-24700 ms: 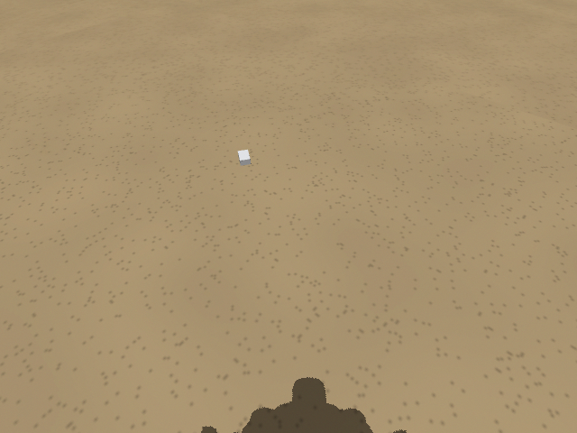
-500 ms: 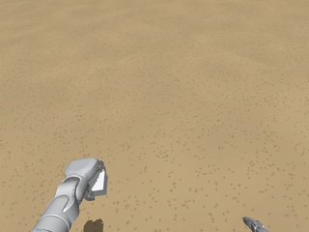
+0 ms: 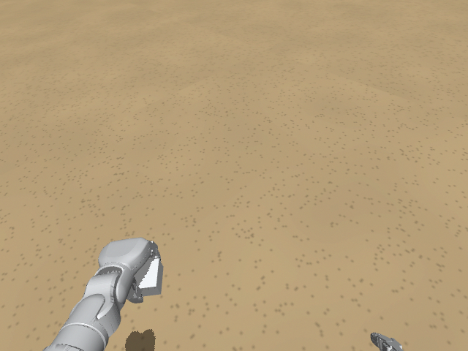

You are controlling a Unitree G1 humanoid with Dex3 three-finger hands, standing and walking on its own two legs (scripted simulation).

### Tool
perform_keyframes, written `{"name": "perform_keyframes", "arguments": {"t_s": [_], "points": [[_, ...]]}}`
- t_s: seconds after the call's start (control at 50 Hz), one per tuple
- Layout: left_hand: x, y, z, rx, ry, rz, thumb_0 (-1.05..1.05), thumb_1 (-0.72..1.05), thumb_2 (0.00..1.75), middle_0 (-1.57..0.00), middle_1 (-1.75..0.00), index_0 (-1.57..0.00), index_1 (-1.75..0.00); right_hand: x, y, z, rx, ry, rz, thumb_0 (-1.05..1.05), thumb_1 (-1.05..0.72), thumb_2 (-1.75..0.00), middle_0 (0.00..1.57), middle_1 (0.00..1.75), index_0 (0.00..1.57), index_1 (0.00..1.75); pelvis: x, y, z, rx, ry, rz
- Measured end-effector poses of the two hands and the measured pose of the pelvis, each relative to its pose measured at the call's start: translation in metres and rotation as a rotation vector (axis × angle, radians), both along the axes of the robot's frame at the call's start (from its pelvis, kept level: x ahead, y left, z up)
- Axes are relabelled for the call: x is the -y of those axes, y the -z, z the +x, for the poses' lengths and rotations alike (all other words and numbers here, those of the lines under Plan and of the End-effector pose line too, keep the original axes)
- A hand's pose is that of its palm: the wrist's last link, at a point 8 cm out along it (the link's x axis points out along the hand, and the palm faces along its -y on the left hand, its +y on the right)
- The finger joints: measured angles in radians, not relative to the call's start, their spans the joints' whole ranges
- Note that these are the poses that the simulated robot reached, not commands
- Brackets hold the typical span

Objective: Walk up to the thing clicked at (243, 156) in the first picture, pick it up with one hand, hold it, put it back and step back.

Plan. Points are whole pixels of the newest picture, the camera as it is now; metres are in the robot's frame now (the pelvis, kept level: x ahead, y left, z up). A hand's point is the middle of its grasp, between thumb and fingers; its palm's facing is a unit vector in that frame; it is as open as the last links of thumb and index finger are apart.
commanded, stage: crouch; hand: left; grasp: from above
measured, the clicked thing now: (137, 278) +0.30 +0.23 -0.07
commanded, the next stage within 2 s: none
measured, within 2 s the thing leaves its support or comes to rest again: neither
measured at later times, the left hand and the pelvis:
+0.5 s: hand (145, 293) +0.30 +0.23 -0.14, palm faces -0.46 -0.01 -0.89, open 8.7 cm; pelvis -0.02 +0.00 -0.04, yaw +1 degrees
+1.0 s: hand (172, 302) +0.37 +0.24 -0.39, palm faces -0.45 -0.02 -0.89, open 8.7 cm; pelvis -0.06 +0.01 -0.25, yaw -1 degrees
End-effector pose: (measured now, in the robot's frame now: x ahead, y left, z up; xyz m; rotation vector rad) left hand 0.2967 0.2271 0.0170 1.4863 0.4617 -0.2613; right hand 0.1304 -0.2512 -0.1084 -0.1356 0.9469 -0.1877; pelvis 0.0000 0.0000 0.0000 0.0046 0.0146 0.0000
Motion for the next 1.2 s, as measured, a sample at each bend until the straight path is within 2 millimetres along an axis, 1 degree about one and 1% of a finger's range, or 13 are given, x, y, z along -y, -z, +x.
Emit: {"name": "perform_keyframes", "arguments": {"t_s": [0.14, 0.24, 0.3, 0.36, 0.46, 0.56, 0.66, 0.76, 0.84, 0.9, 0.98, 1.1, 1.2], "points": [[0.000, -0.001, 0.004, 0.004, -0.006, 0.001, 0.00, 0.23, 0.24, -0.82, -0.33, -0.85, -0.30, -0.001, -0.001, -0.001, 0.001, 0.006, 0.003, 0.01, -0.90, -0.89, 0.20, 0.30, 0.20, 0.30, -0.001, 0.000, 0.001, 0.001, 0.001, 0.000], [0.001, 0.010, 0.001, -0.015, 0.009, 0.000, 0.00, 0.22, 0.25, -0.83, -0.32, -0.86, -0.29, -0.001, -0.001, -0.003, 0.000, 0.007, 0.001, 0.01, -0.89, -0.89, 0.20, 0.30, 0.20, 0.30, -0.001, 0.000, 0.000, -0.006, 0.000, 0.000], [0.001, 0.023, -0.001, -0.026, 0.021, 0.001, 0.00, 0.21, 0.26, -0.84, -0.31, -0.87, -0.28, 0.000, 0.001, -0.007, -0.016, 0.003, -0.007, 0.01, -0.89, -0.89, 0.20, 0.30, 0.21, 0.30, -0.001, 0.002, -0.002, -0.021, -0.004, 0.000], [0.000, 0.042, -0.003, -0.032, 0.030, 0.013, 0.00, 0.21, 0.26, -0.85, -0.31, -0.88, -0.28, 0.003, 0.006, -0.014, -0.047, -0.004, -0.022, 0.01, -0.88, -0.89, 0.20, 0.30, 0.21, 0.30, -0.001, 0.007, -0.005, -0.049, -0.010, -0.002], [-0.002, 0.080, 0.003, -0.030, 0.041, 0.047, 0.00, 0.20, 0.27, -0.85, -0.31, -0.88, -0.27, 0.012, 0.025, -0.035, -0.119, -0.007, -0.058, 0.01, -0.88, -0.89, 0.20, 0.30, 0.21, 0.30, -0.001, 0.026, -0.013, -0.138, -0.017, -0.010], [-0.004, 0.126, 0.021, -0.003, 0.046, 0.073, 0.00, 0.20, 0.27, -0.85, -0.31, -0.88, -0.28, 0.024, 0.059, -0.067, -0.193, 0.014, -0.106, 0.01, -0.88, -0.89, 0.20, 0.30, 0.21, 0.30, -0.002, 0.062, -0.023, -0.251, -0.019, -0.023], [-0.002, 0.176, 0.042, 0.025, 0.049, 0.082, 0.00, 0.21, 0.27, -0.84, -0.31, -0.87, -0.28, 0.031, 0.103, -0.105, -0.272, 0.054, -0.141, 0.01, -0.88, -0.89, 0.20, 0.30, 0.21, 0.30, -0.005, 0.107, -0.034, -0.360, -0.014, -0.034], [-0.001, 0.227, 0.061, 0.045, 0.022, 0.080, 0.00, 0.21, 0.27, -0.84, -0.31, -0.87, -0.28, 0.026, 0.152, -0.138, -0.346, 0.085, -0.148, 0.01, -0.88, -0.89, 0.20, 0.30, 0.20, 0.30, -0.008, 0.154, -0.044, -0.454, -0.008, -0.044], [-0.002, 0.266, 0.069, 0.038, 0.005, 0.076, 0.00, 0.21, 0.27, -0.84, -0.31, -0.87, -0.28, 0.017, 0.189, -0.156, -0.392, 0.100, -0.132, 0.01, -0.88, -0.89, 0.20, 0.30, 0.20, 0.30, -0.010, 0.187, -0.051, -0.507, -0.003, -0.048], [-0.004, 0.296, 0.074, 0.017, -0.005, 0.072, 0.00, 0.21, 0.26, -0.84, -0.31, -0.87, -0.28, 0.009, 0.215, -0.163, -0.413, 0.092, -0.116, 0.01, -0.88, -0.89, 0.20, 0.30, 0.21, 0.30, -0.011, 0.210, -0.056, -0.544, -0.001, -0.052], [-0.008, 0.335, 0.080, -0.006, -0.005, 0.067, 0.00, 0.21, 0.26, -0.85, -0.30, -0.88, -0.27, 0.003, 0.248, -0.165, -0.426, 0.069, -0.102, 0.01, -0.88, -0.88, 0.21, 0.30, 0.21, 0.30, -0.011, 0.241, -0.060, -0.585, 0.001, -0.058], [-0.014, 0.390, 0.092, -0.007, 0.007, 0.053, 0.00, 0.21, 0.26, -0.85, -0.31, -0.88, -0.28, 0.004, 0.291, -0.158, -0.434, 0.023, -0.108, 0.01, -0.88, -0.89, 0.21, 0.30, 0.21, 0.30, -0.009, 0.284, -0.063, -0.634, 0.004, -0.070], [-0.016, 0.429, 0.101, 0.000, 0.004, 0.042, 0.00, 0.21, 0.27, -0.84, -0.31, -0.87, -0.28, 0.010, 0.316, -0.148, -0.445, -0.020, -0.123, 0.01, -0.89, -0.89, 0.21, 0.30, 0.21, 0.30, -0.007, 0.312, -0.062, -0.655, 0.007, -0.078]]}}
